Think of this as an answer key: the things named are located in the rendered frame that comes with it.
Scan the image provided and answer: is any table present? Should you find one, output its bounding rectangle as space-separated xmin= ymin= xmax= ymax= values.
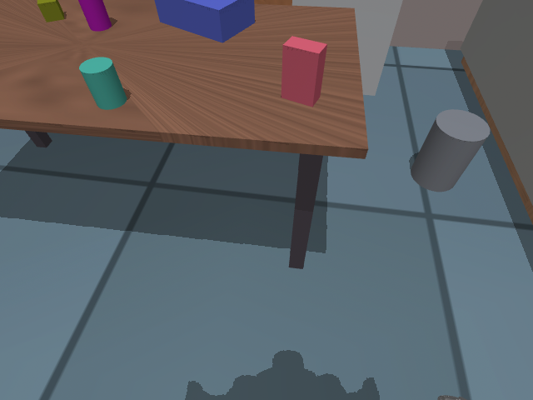
xmin=0 ymin=0 xmax=368 ymax=269

